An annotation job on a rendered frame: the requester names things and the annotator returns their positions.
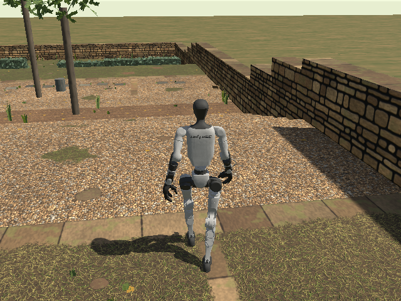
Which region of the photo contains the robot left forearm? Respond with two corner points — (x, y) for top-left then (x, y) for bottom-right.
(165, 153), (178, 185)

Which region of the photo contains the robot left upper arm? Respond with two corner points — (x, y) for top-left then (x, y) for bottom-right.
(172, 126), (188, 162)

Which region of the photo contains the robot right forearm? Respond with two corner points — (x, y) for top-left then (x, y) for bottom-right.
(222, 151), (232, 174)

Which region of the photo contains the robot right shin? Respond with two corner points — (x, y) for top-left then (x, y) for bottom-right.
(205, 218), (216, 263)

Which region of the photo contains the right robot hand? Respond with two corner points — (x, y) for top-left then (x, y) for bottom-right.
(218, 171), (232, 184)

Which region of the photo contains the right robot thigh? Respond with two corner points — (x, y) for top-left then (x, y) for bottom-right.
(205, 176), (222, 230)

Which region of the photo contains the robot right upper arm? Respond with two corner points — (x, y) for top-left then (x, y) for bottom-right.
(214, 126), (229, 160)

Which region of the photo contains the left robot hand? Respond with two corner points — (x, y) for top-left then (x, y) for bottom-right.
(163, 183), (177, 202)

